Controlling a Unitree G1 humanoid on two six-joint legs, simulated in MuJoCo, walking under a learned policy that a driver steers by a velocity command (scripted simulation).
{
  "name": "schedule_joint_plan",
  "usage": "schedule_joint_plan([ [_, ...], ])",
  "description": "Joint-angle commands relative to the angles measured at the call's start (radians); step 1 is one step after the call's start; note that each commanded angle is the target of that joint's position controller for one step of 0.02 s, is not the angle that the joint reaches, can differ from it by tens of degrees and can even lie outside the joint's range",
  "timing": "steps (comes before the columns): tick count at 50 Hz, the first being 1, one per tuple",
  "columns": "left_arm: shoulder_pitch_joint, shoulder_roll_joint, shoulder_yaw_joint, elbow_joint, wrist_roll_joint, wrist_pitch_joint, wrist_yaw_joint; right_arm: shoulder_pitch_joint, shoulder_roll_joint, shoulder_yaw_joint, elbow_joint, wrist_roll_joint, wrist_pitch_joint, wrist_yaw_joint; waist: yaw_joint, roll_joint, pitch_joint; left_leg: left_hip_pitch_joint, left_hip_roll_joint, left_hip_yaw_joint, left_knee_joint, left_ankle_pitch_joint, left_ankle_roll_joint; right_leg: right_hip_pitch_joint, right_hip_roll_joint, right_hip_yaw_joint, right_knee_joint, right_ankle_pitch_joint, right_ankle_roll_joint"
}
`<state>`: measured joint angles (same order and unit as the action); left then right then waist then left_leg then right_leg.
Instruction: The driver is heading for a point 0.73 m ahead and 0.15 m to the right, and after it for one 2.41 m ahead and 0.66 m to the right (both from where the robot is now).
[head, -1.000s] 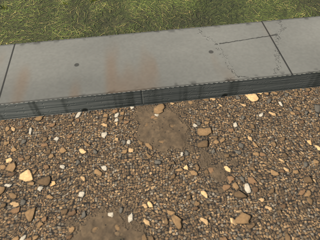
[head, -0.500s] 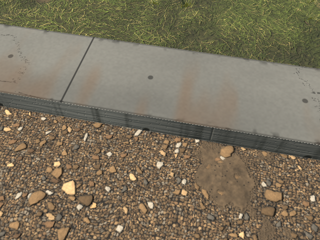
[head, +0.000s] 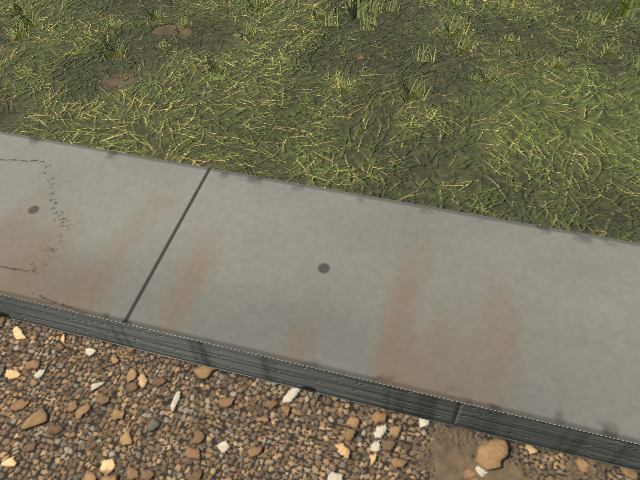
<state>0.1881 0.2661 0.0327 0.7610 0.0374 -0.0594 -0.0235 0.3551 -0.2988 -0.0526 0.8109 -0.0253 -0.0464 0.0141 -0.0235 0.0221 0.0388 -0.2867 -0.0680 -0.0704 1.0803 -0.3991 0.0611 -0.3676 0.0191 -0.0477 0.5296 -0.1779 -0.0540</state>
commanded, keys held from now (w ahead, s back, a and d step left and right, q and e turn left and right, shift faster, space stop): w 0.16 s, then w+e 0.84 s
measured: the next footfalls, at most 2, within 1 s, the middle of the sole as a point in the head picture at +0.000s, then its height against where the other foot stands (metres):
left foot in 0.38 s outside the picture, level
right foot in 0.86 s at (413, 466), level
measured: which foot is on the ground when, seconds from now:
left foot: up 0.00-0.36, down 0.38-1.00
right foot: down 0.00-0.38, up 0.40-0.84, down 0.86-1.00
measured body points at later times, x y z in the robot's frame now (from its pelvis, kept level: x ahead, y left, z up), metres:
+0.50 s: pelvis +0.26 +0.04 +0.01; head +0.28 +0.05 +0.46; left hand +0.29 +0.30 -0.14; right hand +0.38 -0.23 -0.09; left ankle +0.31 +0.12 -0.73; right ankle +0.14 -0.08 -0.66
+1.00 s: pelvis +0.50 -0.08 -0.02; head +0.53 -0.11 +0.43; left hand +0.81 +0.00 -0.09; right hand +0.33 -0.26 -0.16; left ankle +0.33 +0.12 -0.69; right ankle +0.46 -0.13 -0.73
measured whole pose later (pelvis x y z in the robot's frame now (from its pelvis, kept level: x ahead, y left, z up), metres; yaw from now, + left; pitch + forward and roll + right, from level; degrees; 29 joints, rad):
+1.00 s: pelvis +0.50 -0.08 -0.02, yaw -25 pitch +3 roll +1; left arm -0.04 0.19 0.01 0.71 0.03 -0.02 -0.03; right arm 0.47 -0.20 -0.03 0.99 -0.05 -0.03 -0.02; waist -0.05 0.00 0.02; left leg 0.05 0.14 0.31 0.66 -0.38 -0.06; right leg -0.42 0.03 -0.09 0.78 -0.29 -0.13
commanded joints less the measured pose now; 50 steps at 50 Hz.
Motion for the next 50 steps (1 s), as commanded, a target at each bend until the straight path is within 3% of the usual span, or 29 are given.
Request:
schedule_joint_plan([
  [1, 0.081, 0.095, 0.027, -0.001, -0.016, -0.009, 0.007, -0.018, -0.088, -0.013, -0.070, -0.020, -0.002, 0.013, 0.023, -0.123, -0.030, -0.257, 0.112, -0.009, 0.026, 0.080, -0.008, 0.237, -0.252, 0.337, -0.331, -0.029, -0.121],
  [4, 0.128, 0.111, 0.032, 0.042, -0.024, -0.031, 0.002, -0.009, -0.063, -0.003, -0.047, -0.025, 0.012, 0.022, 0.014, -0.119, -0.037, -0.240, 0.125, 0.032, -0.014, 0.129, -0.031, 0.226, -0.227, 0.247, -0.362, 0.153, -0.144],
  [8, 0.178, 0.113, 0.033, 0.093, -0.028, -0.033, 0.002, -0.161, -0.040, 0.015, -0.081, -0.020, 0.010, 0.025, 0.044, -0.109, 0.013, -0.327, 0.163, 0.075, -0.208, 0.236, -0.061, 0.270, -0.204, 0.171, -0.413, 0.185, -0.155],
  [11, 0.225, 0.124, 0.036, 0.128, -0.030, -0.030, 0.002, -0.265, -0.014, 0.029, -0.106, -0.014, 0.001, 0.027, 0.070, -0.105, 0.029, -0.274, 0.142, 0.107, -0.387, 0.314, -0.074, 0.266, -0.179, 0.148, -0.391, 0.246, -0.142],
  [14, 0.253, 0.143, 0.041, 0.152, -0.027, -0.025, 0.007, -0.309, -0.022, 0.029, -0.116, -0.010, -0.007, 0.018, 0.077, -0.104, 0.021, -0.205, 0.110, 0.117, -0.476, 0.322, -0.073, 0.287, -0.196, 0.173, -0.326, 0.348, -0.129],
  [16, 0.232, 0.156, 0.045, 0.154, -0.025, -0.021, 0.014, -0.297, -0.040, 0.023, -0.117, -0.009, -0.015, 0.009, 0.056, -0.108, 0.011, -0.145, 0.099, 0.105, -0.515, 0.281, -0.056, 0.299, -0.214, 0.210, -0.273, 0.391, -0.116],
  [18, 0.195, 0.157, 0.045, 0.154, -0.030, -0.018, 0.018, -0.158, -0.065, 0.009, -0.073, -0.017, -0.033, -0.008, -0.021, -0.069, -0.044, 0.060, 0.074, 0.109, -0.631, 0.276, -0.028, 0.273, -0.179, 0.205, -0.113, 0.480, -0.085],
  [19, 0.189, 0.127, 0.036, 0.145, -0.033, -0.023, 0.017, -0.022, -0.116, -0.010, -0.035, -0.033, -0.046, -0.022, -0.075, -0.010, -0.139, 0.266, 0.144, 0.041, -0.658, 0.267, 0.004, 0.188, -0.118, 0.170, 0.076, 0.414, -0.063],
  [20, 0.197, 0.046, 0.015, 0.097, -0.049, -0.026, 0.017, 0.102, -0.214, -0.031, -0.037, -0.053, -0.050, -0.035, -0.112, 0.142, -0.277, 0.501, 0.411, -0.248, -0.713, 0.162, 0.055, -0.014, -0.015, 0.092, 0.368, 0.065, -0.029],
  [21, 0.271, 0.047, 0.020, 0.090, -0.051, -0.012, 0.024, 0.083, -0.274, -0.053, -0.026, -0.030, -0.028, -0.030, -0.064, 0.292, -0.296, 0.521, 0.539, -0.527, -0.825, 0.113, 0.129, -0.205, 0.066, 0.055, 0.532, -0.364, -0.026],
  [22, 0.247, 0.112, 0.037, 0.125, -0.025, 0.011, 0.029, 0.005, -0.163, -0.028, -0.042, -0.015, -0.019, -0.024, -0.033, 0.111, -0.172, 0.405, 0.484, -0.447, -0.834, -0.020, 0.112, -0.230, -0.016, 0.115, 0.609, -0.313, -0.039],
  [23, 0.212, 0.099, 0.039, 0.128, -0.019, 0.016, 0.017, -0.070, -0.089, -0.009, -0.053, -0.006, -0.023, -0.020, -0.010, 0.063, -0.072, 0.293, 0.430, -0.316, -0.868, -0.005, 0.091, -0.228, -0.048, 0.116, 0.597, -0.230, -0.034],
  [25, 0.177, 0.072, 0.039, 0.127, -0.009, 0.032, 0.003, -0.113, -0.041, 0.006, -0.049, -0.003, -0.034, -0.023, 0.018, 0.093, -0.011, 0.194, 0.357, -0.125, -0.913, 0.182, 0.060, -0.196, -0.089, 0.097, 0.566, -0.147, -0.012],
  [28, 0.135, 0.043, 0.035, 0.112, -0.002, 0.051, -0.014, -0.083, -0.049, 0.001, -0.022, 0.001, -0.058, -0.024, 0.034, 0.077, -0.025, 0.186, 0.333, 0.018, -0.918, 0.401, 0.064, -0.208, -0.094, 0.076, 0.594, -0.061, 0.015],
  [33, -0.040, 0.029, 0.028, 0.045, 0.002, 0.056, -0.038, -0.027, -0.052, -0.005, 0.019, 0.002, -0.061, -0.029, 0.011, 0.058, 0.015, 0.228, 0.331, 0.147, -0.938, 0.472, 0.086, -0.324, -0.112, 0.051, 0.462, 0.058, 0.049],
  [34, -0.043, 0.012, 0.021, 0.044, 0.004, 0.061, -0.036, -0.007, -0.049, -0.006, 0.029, -0.005, -0.057, -0.030, 0.011, 0.083, -0.002, 0.250, 0.334, 0.169, -0.924, 0.471, 0.094, -0.317, -0.108, 0.022, 0.477, 0.050, 0.048],
  [37, -0.141, 0.002, 0.012, 0.002, 0.007, 0.070, -0.033, 0.026, -0.055, -0.009, 0.045, -0.013, -0.049, -0.031, -0.005, 0.047, 0.025, 0.291, 0.368, 0.210, -0.872, 0.583, 0.098, -0.343, -0.106, -0.016, 0.454, 0.026, 0.030],
  [39, -0.203, 0.001, 0.012, -0.034, 0.012, 0.078, -0.021, 0.101, -0.070, -0.014, 0.070, -0.022, -0.043, -0.034, -0.029, 0.060, 0.032, 0.438, 0.420, 0.183, -0.840, 0.646, 0.108, -0.500, -0.121, -0.013, 0.573, -0.093, -0.005],
  [42, -0.329, -0.014, 0.008, -0.097, 0.000, 0.075, -0.006, 0.175, -0.057, -0.014, 0.111, -0.045, -0.033, -0.040, -0.066, 0.057, 0.089, 0.637, 0.459, 0.171, -0.840, 0.620, 0.101, -0.764, -0.138, 0.011, 0.705, -0.240, -0.040],
  [44, -0.368, -0.028, 0.002, -0.123, -0.012, 0.071, 0.004, 0.183, -0.050, -0.011, 0.131, -0.062, -0.030, -0.043, -0.060, 0.043, 0.108, 0.722, 0.459, 0.204, -0.819, 0.714, 0.085, -0.870, -0.132, 0.016, 0.778, -0.318, -0.064],
  [46, -0.372, -0.052, -0.019, -0.147, -0.017, 0.060, 0.011, 0.128, -0.046, -0.004, 0.135, -0.080, -0.024, -0.043, -0.018, 0.027, 0.063, 0.722, 0.399, 0.299, -0.697, 1.105, 0.035, -0.747, -0.077, -0.039, 0.666, -0.381, -0.105],
  [47, -0.278, -0.049, -0.026, -0.132, -0.013, 0.048, -0.002, 0.050, -0.051, 0.001, 0.108, -0.076, -0.016, -0.046, 0.049, -0.001, -0.022, 0.597, 0.348, 0.364, -0.563, 1.298, 0.004, -0.436, -0.028, -0.059, 0.412, -0.305, -0.124],
  [48, -0.117, 0.014, -0.001, -0.085, -0.011, 0.038, -0.016, 0.034, -0.085, -0.004, 0.085, -0.057, -0.002, -0.053, 0.097, -0.004, -0.140, 0.504, 0.347, 0.332, -0.374, 1.372, 0.002, -0.100, 0.048, -0.061, 0.165, -0.135, -0.094],
  [49, 0.066, 0.029, 0.023, -0.023, -0.006, 0.033, -0.014, 0.029, -0.164, -0.024, 0.095, -0.002, 0.014, -0.048, 0.176, 0.034, -0.211, 0.398, 0.343, 0.338, -0.153, 1.266, -0.025, 0.210, 0.058, -0.050, -0.136, 0.130, -0.085],
  [50, 0.178, 0.080, 0.049, 0.070, 0.008, 0.021, 0.005, -0.050, -0.144, -0.029, 0.066, 0.040, 0.009, -0.029, 0.212, -0.072, -0.154, 0.029, 0.232, 0.304, 0.159, 0.506, -0.051, 0.533, 0.000, 0.030, -0.319, 0.421, -0.096],
])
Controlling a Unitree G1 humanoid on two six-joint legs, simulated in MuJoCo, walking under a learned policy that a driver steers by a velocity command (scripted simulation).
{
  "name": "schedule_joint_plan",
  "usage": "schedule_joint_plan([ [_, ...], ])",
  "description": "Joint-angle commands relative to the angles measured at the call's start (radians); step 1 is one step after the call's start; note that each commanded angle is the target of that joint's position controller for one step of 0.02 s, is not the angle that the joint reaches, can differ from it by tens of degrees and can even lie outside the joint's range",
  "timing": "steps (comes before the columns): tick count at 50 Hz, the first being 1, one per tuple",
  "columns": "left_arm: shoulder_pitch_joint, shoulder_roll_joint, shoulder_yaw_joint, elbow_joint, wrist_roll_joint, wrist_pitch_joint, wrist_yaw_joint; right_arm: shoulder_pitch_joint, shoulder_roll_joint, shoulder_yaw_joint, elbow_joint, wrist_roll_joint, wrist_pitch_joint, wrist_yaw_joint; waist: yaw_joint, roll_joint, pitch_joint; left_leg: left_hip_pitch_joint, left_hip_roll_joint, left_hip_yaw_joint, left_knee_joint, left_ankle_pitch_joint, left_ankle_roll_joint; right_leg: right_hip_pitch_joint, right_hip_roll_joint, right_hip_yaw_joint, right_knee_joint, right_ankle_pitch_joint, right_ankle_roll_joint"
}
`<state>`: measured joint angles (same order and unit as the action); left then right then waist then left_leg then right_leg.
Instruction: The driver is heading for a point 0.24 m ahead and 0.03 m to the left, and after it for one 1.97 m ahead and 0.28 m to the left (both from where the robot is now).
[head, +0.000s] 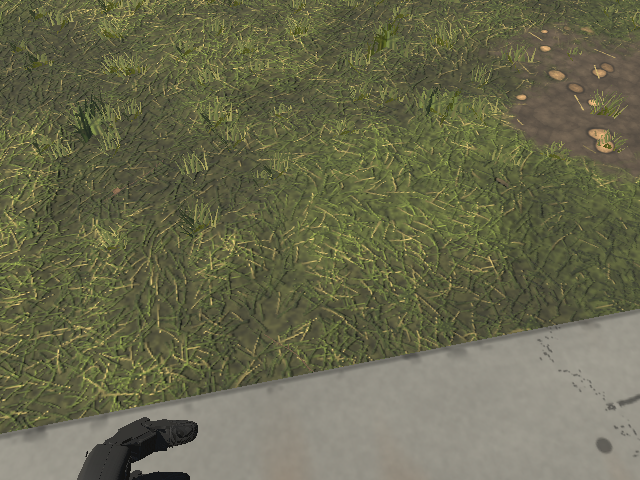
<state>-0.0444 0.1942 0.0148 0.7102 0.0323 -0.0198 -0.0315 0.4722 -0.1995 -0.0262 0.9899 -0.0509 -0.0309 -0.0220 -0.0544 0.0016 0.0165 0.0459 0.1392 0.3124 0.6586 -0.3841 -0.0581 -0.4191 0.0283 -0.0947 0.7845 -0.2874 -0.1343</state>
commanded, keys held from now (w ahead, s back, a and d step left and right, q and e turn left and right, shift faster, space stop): e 0.12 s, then q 0.88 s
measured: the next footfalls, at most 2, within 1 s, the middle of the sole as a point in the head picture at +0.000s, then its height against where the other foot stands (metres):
left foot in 0.32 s outside the picture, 0.11 m higher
right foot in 0.88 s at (445, 421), level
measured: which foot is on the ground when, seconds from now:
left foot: down 0.00-0.00, up 0.02-0.30, down 0.32-0.88, up 0.90-1.00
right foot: down 0.00-0.32, up 0.34-0.86, down 0.88-1.00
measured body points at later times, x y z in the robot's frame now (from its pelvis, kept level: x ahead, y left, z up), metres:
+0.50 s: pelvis +0.29 -0.05 +0.12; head +0.32 -0.05 +0.57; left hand +0.52 +0.17 +0.05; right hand +0.36 -0.31 -0.01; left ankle +0.36 -0.02 -0.60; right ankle +0.22 -0.21 -0.45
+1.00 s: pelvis +0.41 -0.14 +0.14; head +0.44 -0.15 +0.59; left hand +0.50 +0.17 +0.07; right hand +0.63 -0.37 +0.04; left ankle +0.33 -0.03 -0.51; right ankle +0.47 -0.23 -0.60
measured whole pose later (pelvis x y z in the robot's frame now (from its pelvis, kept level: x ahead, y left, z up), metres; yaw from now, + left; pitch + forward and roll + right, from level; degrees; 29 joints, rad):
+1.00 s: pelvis +0.41 -0.14 +0.14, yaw +18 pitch +2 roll +0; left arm 0.12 0.25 0.06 0.65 0.02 -0.02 0.04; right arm 0.21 -0.32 -0.07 0.61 0.02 0.05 -0.04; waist -0.01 0.04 0.02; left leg -0.50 -0.13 -0.16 1.15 -0.53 -0.06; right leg -0.33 0.03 0.03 0.49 -0.20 -0.02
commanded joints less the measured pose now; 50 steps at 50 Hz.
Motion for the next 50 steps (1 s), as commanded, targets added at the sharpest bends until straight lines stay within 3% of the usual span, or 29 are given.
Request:
schedule_joint_plan([
  [1, 0.458, 0.342, 0.107, 0.123, 0.030, -0.005, 0.022, -0.121, -0.129, -0.033, -0.186, 0.056, -0.036, 0.009, 0.115, -0.256, -0.170, -0.824, -0.066, -0.188, 0.960, -0.274, 0.038, 1.002, -0.286, 0.347, -0.118, 1.790, -0.042],
  [2, 0.581, 0.386, 0.128, 0.096, -0.033, 0.013, 0.048, -0.206, -0.121, -0.017, -0.234, 0.065, -0.050, 0.021, 0.236, -0.160, -0.388, -0.903, -0.063, -0.281, 1.032, -0.127, 0.042, 1.061, -0.377, 0.412, -0.159, 1.956, -0.117],
  [3, 0.508, 0.344, 0.117, 0.082, -0.012, 0.021, 0.056, -0.326, -0.124, -0.017, -0.270, 0.077, -0.049, 0.013, 0.230, -0.054, -0.271, -0.985, -0.090, -0.263, 1.101, -0.011, 0.020, 0.901, -0.349, 0.470, -0.273, 1.583, -0.174],
  [4, 0.435, 0.301, 0.105, 0.085, -0.002, 0.020, 0.064, -0.367, -0.114, -0.015, -0.289, 0.052, -0.044, 0.013, 0.162, -0.019, -0.108, -1.096, -0.084, -0.246, 1.138, -0.012, 0.022, 0.795, -0.298, 0.439, -0.310, 1.315, -0.166],
  [5, 0.426, 0.247, 0.090, 0.106, -0.004, 0.018, 0.067, -0.383, -0.095, -0.009, -0.301, 0.027, -0.026, 0.015, 0.133, -0.028, -0.049, -1.167, -0.090, -0.235, 1.231, -0.072, 0.028, 0.737, -0.242, 0.388, -0.300, 1.297, -0.143],
  [7, 0.472, 0.172, 0.062, 0.148, -0.018, 0.004, 0.059, -0.359, -0.048, 0.003, -0.341, 0.025, 0.010, 0.010, 0.090, -0.096, -0.054, -1.250, -0.127, -0.202, 1.473, -0.206, 0.070, 0.624, -0.195, 0.282, -0.347, 1.246, -0.113],
  [9, 0.461, 0.099, 0.031, 0.209, -0.011, -0.009, 0.036, -0.453, 0.034, 0.045, -0.415, 0.020, 0.020, 0.000, 0.017, -0.073, 0.034, -1.239, -0.124, -0.170, 1.321, -0.274, 0.130, 0.387, -0.144, 0.135, -0.459, 1.044, -0.008],
  [11, 0.387, 0.097, 0.013, 0.185, -0.007, -0.024, 0.043, -0.451, 0.007, 0.057, -0.448, 0.017, 0.035, 0.001, -0.034, -0.034, 0.061, -0.983, -0.149, -0.105, 1.000, -0.208, 0.138, 0.192, -0.116, 0.039, -0.627, 1.244, 0.048],
  [12, 0.121, 0.095, 0.001, 0.135, -0.024, -0.014, 0.075, -0.295, -0.034, 0.046, -0.438, 0.064, -0.013, 0.021, -0.196, -0.056, -0.038, -0.603, -0.170, -0.111, 0.810, 0.005, 0.113, -0.069, -0.061, -0.024, -0.527, 1.471, 0.143],
  [14, 0.171, 0.326, 0.068, 0.096, -0.026, -0.050, 0.100, -0.076, -0.169, -0.017, -0.334, 0.068, -0.045, 0.008, -0.237, -0.121, -0.339, -0.052, -0.249, -0.163, 0.512, 0.226, 0.051, 0.031, -0.207, 0.127, -0.399, 1.824, 0.106],
  [15, 0.094, 0.371, 0.078, 0.083, -0.032, -0.047, 0.103, 0.053, -0.252, -0.054, -0.258, 0.075, -0.031, -0.010, -0.297, -0.144, -0.324, -0.039, -0.257, -0.216, 0.307, 0.251, 0.043, 0.200, -0.211, 0.127, -0.268, 1.746, 0.124],
  [16, -0.004, 0.340, 0.071, 0.061, -0.044, -0.031, 0.108, 0.179, -0.288, -0.068, -0.172, 0.082, -0.022, -0.015, -0.371, 0.060, -0.245, 0.001, -0.199, -0.308, -0.100, 0.560, 0.111, 0.235, -0.070, 0.065, 0.206, 0.981, 0.195],
  [17, -0.028, 0.161, 0.026, -0.002, 0.019, -0.027, 0.092, 0.100, -0.238, -0.029, -0.142, 0.037, -0.021, -0.023, -0.214, 0.387, -0.153, 0.059, -0.102, -0.640, -0.102, 1.127, 0.216, -0.068, 0.166, 0.078, 0.779, -0.303, 0.251],
  [18, 0.405, 0.105, 0.028, 0.049, -0.013, -0.067, 0.033, -0.132, -0.186, 0.015, -0.273, -0.047, -0.045, 0.003, 0.029, 0.358, -0.406, 0.045, 0.109, -1.050, -0.115, 1.451, 0.359, -0.074, 0.223, 0.451, 1.087, -0.291, 0.183],
  [19, 0.459, 0.150, 0.039, 0.051, -0.042, -0.058, 0.002, -0.261, -0.173, -0.001, -0.333, -0.029, -0.047, 0.017, 0.072, 0.159, -0.362, -0.102, 0.155, -1.173, -0.251, 1.093, 0.397, -0.089, 0.228, 0.401, 1.181, -0.257, 0.156],
  [20, 0.452, 0.138, 0.033, 0.033, -0.022, -0.046, -0.004, -0.392, -0.176, -0.008, -0.349, 0.037, -0.046, 0.029, 0.162, -0.043, -0.104, -0.311, 0.107, -1.057, -0.292, 0.749, 0.393, -0.167, 0.174, 0.295, 1.125, -0.254, 0.142],
  [21, 0.406, 0.118, 0.024, 0.021, 0.004, -0.026, 0.010, -0.424, -0.147, -0.005, -0.345, 0.078, -0.045, 0.033, 0.184, -0.201, -0.037, -0.434, 0.039, -0.920, -0.275, 0.458, 0.332, -0.177, 0.098, 0.261, 1.054, -0.209, 0.124],
  [23, 0.313, 0.115, 0.013, -0.040, -0.019, -0.012, 0.032, -0.386, -0.121, -0.005, -0.320, 0.085, -0.051, 0.038, 0.171, -0.152, 0.042, -0.556, -0.090, -0.681, -0.310, 0.388, 0.281, -0.147, 0.023, 0.226, 0.835, -0.139, 0.121],
  [25, 0.221, 0.105, 0.004, -0.110, -0.024, -0.017, 0.059, -0.300, -0.113, -0.013, -0.297, 0.082, -0.041, 0.024, 0.132, -0.041, 0.034, -0.499, -0.175, -0.561, -0.354, 0.603, 0.263, -0.128, 0.006, 0.147, 0.491, -0.117, 0.150],
  [27, 0.151, 0.107, 0.007, -0.137, -0.022, -0.019, 0.087, -0.194, -0.159, -0.032, -0.305, 0.057, -0.043, 0.011, 0.069, 0.033, -0.089, -0.298, -0.100, -0.620, -0.313, 0.940, 0.269, -0.191, 0.000, 0.161, 0.411, -0.050, 0.191],
  [30, 0.107, 0.106, 0.007, -0.152, -0.039, -0.003, 0.105, -0.159, -0.204, -0.056, -0.333, 0.070, 0.001, -0.029, 0.049, 0.072, -0.213, -0.111, -0.062, -0.660, -0.251, 0.917, 0.244, -0.266, 0.000, 0.202, 0.277, -0.007, 0.236],
  [35, 0.021, 0.121, 0.023, -0.155, -0.039, 0.005, 0.090, -0.209, -0.199, -0.063, -0.407, 0.064, 0.068, -0.052, 0.026, 0.134, -0.147, -0.201, -0.066, -0.737, -0.263, 0.555, 0.238, -0.218, 0.017, 0.208, 0.119, 0.040, 0.247],
  [41, 0.057, 0.147, 0.048, -0.131, -0.049, -0.041, 0.061, -0.244, -0.206, -0.071, -0.450, 0.069, 0.079, -0.039, 0.027, 0.173, -0.135, -0.156, -0.055, -0.841, -0.185, 0.643, 0.235, -0.033, 0.034, 0.212, -0.207, 0.031, 0.202],
  [43, 0.133, 0.160, 0.066, -0.097, -0.048, -0.052, 0.052, -0.274, -0.193, -0.067, -0.463, 0.081, 0.078, -0.031, 0.064, 0.155, -0.126, -0.226, -0.115, -0.829, -0.125, 0.481, 0.187, 0.165, -0.008, 0.205, -0.445, 0.262, 0.167],
  [45, 0.129, 0.249, 0.080, -0.129, -0.007, -0.034, 0.061, -0.121, -0.127, -0.051, -0.454, 0.051, 0.067, -0.025, -0.025, -0.229, -0.152, -0.561, -0.346, -0.606, 0.244, -0.364, 0.079, 0.424, -0.379, 0.551, -0.355, 0.851, -0.049],
  [46, 0.190, 0.247, 0.090, -0.115, 0.004, -0.029, 0.057, -0.093, -0.226, -0.076, -0.457, 0.049, 0.052, -0.017, -0.007, -0.318, -0.194, -0.635, -0.292, -0.522, 0.455, -0.380, 0.023, 0.391, -0.503, 0.718, -0.420, 0.786, -0.180],
  [47, 0.162, 0.195, 0.080, -0.131, -0.001, -0.027, 0.061, -0.142, -0.287, -0.097, -0.429, 0.064, 0.054, -0.019, 0.015, -0.193, -0.145, -0.662, -0.229, -0.499, 0.570, -0.270, -0.009, 0.351, -0.432, 0.614, -0.416, 0.637, -0.157],
  [48, 0.140, 0.152, 0.068, -0.134, -0.009, -0.020, 0.067, -0.188, -0.289, -0.102, -0.416, 0.070, 0.067, -0.022, 0.025, -0.116, -0.114, -0.679, -0.209, -0.483, 0.612, -0.180, -0.023, 0.315, -0.349, 0.487, -0.404, 0.513, -0.104],
  [50, 0.120, 0.147, 0.055, -0.142, -0.024, -0.005, 0.081, -0.208, -0.230, -0.087, -0.417, 0.071, 0.089, -0.023, 0.028, -0.098, -0.078, -0.677, -0.200, -0.447, 0.690, -0.093, -0.041, 0.248, -0.273, 0.360, -0.427, 0.443, -0.070],
])
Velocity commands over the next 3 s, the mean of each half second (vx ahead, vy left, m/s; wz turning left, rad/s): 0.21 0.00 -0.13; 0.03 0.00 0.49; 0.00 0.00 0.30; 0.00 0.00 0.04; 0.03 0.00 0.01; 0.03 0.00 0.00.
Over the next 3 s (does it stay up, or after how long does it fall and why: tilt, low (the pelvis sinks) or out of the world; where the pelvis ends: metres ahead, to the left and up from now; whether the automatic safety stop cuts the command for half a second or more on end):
stays up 0.41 -0.12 0.14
